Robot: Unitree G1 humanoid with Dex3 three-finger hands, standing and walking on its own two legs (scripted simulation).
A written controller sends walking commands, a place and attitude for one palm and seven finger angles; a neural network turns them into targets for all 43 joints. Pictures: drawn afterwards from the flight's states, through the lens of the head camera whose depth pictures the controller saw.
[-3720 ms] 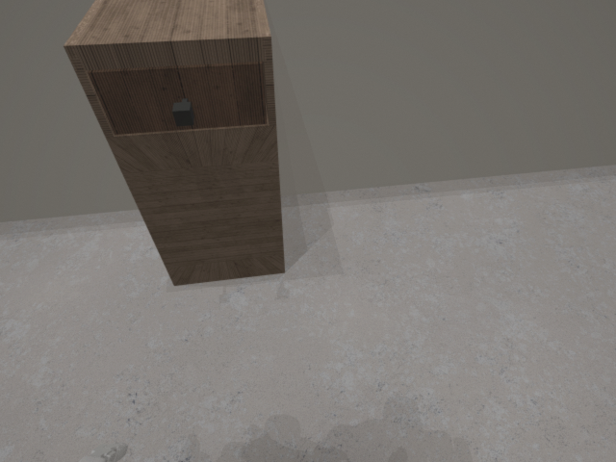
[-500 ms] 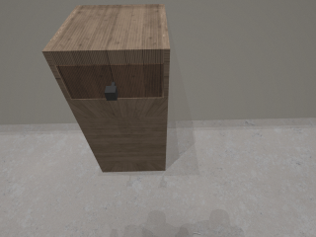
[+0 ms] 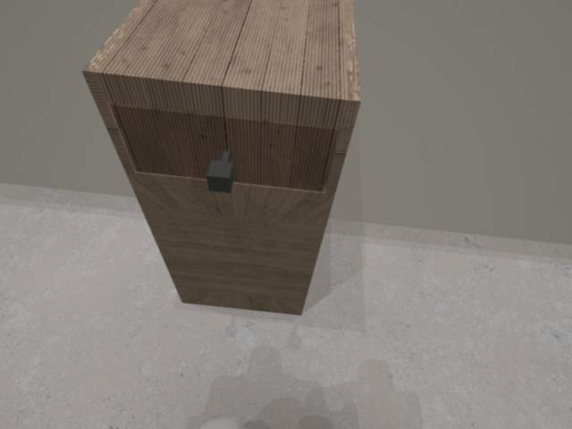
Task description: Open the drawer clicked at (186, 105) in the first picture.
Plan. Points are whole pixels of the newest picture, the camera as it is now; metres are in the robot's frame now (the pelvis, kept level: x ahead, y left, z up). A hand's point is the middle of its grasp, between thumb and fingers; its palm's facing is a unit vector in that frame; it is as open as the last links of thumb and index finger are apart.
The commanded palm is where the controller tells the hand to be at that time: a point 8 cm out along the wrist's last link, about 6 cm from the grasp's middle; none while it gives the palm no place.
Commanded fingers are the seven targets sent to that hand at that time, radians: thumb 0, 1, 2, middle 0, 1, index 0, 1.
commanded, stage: come to a stop and stand still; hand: left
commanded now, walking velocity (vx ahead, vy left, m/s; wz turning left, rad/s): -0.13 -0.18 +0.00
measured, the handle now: (223, 168) +0.52 +0.17 +0.01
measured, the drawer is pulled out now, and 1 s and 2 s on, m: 0.00 0.00 0.00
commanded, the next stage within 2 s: look again from close up in 1.32 s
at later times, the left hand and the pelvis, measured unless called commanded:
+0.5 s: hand out of the picture -0.03 +0.15 -0.15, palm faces +0.01 -0.97 -0.24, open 7.3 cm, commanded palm none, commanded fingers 0.00 0.90 0.90 -0.20 -0.30 -0.20 -0.30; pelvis -0.07 -0.04 +0.01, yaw -1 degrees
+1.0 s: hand out of the picture -0.13 +0.14 -0.16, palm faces +0.12 -0.98 -0.16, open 7.4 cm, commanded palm none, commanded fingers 0.00 0.90 0.90 -0.20 -0.30 -0.20 -0.30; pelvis -0.05 -0.01 +0.01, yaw +1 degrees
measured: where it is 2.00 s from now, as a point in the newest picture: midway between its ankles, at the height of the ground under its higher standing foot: outside the picture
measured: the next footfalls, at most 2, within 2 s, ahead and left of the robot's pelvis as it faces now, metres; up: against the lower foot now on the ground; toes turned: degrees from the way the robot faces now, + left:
right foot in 0.46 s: -0.06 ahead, -0.15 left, +0.00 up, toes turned -5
left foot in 0.94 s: -0.04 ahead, +0.13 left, +0.00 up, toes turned +6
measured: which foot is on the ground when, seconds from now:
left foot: down 0.00-0.46, up 0.48-0.92, down 0.94-1.00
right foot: up 0.00-0.44, down 0.46-1.00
